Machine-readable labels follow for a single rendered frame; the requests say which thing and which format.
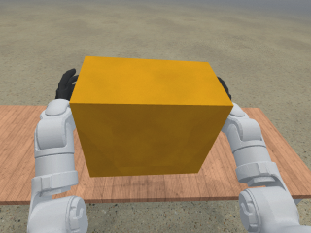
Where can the carton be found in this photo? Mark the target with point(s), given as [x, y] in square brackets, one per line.
[141, 117]

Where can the robot right forearm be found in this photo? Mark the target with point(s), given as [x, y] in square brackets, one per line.
[253, 163]

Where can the right robot hand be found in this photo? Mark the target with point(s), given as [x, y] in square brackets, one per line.
[225, 87]

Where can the robot left forearm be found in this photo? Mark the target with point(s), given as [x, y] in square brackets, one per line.
[54, 153]

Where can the table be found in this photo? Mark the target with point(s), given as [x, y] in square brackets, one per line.
[215, 181]

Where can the left robot upper arm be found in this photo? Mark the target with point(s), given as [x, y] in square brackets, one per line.
[59, 215]

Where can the right robot upper arm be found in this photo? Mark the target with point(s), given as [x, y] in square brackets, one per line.
[269, 210]

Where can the left robot hand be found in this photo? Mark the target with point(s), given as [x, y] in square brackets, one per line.
[65, 86]

